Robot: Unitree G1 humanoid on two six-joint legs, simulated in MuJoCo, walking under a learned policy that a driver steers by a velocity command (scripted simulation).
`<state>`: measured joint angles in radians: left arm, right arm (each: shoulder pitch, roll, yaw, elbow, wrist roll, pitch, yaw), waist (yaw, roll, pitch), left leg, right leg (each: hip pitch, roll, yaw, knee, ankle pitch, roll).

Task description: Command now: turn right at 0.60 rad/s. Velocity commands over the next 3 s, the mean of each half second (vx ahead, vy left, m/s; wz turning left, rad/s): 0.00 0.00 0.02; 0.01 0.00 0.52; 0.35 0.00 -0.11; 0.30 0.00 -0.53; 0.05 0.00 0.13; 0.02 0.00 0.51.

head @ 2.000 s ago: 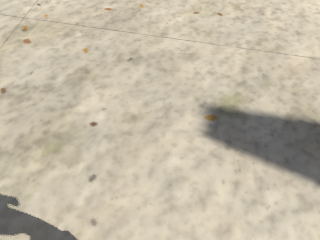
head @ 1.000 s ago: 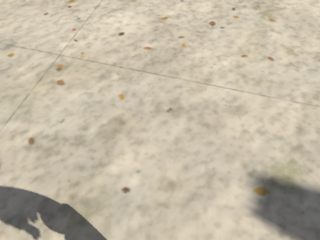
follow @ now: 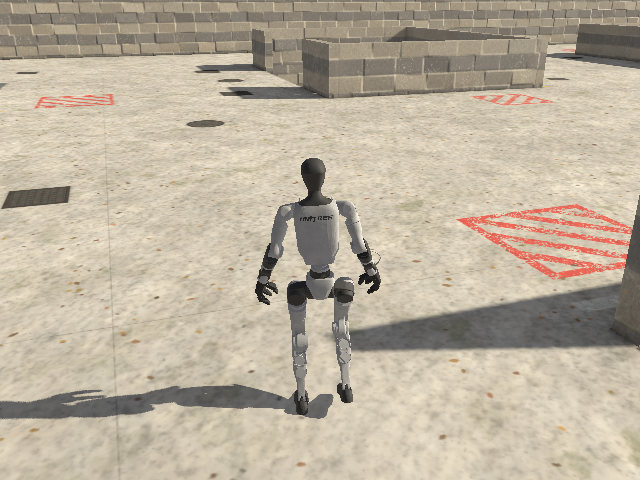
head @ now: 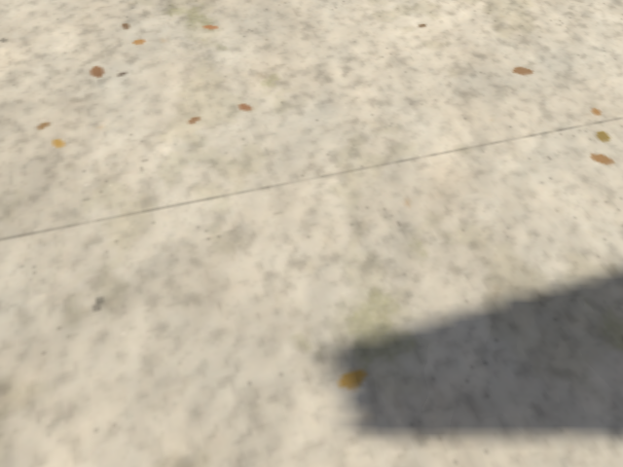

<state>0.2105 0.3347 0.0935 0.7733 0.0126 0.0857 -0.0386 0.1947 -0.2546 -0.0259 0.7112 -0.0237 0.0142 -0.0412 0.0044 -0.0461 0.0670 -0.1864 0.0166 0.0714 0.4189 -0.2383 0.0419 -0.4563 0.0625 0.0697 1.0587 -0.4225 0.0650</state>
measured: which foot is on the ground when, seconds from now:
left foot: down 0.00-0.18, up 0.20-0.60, down 0.62-1.00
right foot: up 0.00-0.16, down 0.18-0.62, up 0.64-1.00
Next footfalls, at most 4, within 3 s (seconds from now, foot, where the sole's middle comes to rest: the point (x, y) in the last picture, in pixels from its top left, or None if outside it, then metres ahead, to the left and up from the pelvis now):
0.18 right None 0.02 -0.12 -0.78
0.62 left None -0.02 0.08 -0.78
1.22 right None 0.09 -0.07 -0.78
1.68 left None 0.37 0.19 -0.78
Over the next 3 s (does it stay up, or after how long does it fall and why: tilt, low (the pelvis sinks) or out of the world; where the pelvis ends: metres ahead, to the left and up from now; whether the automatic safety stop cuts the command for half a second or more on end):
stays up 0.35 0.11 0.00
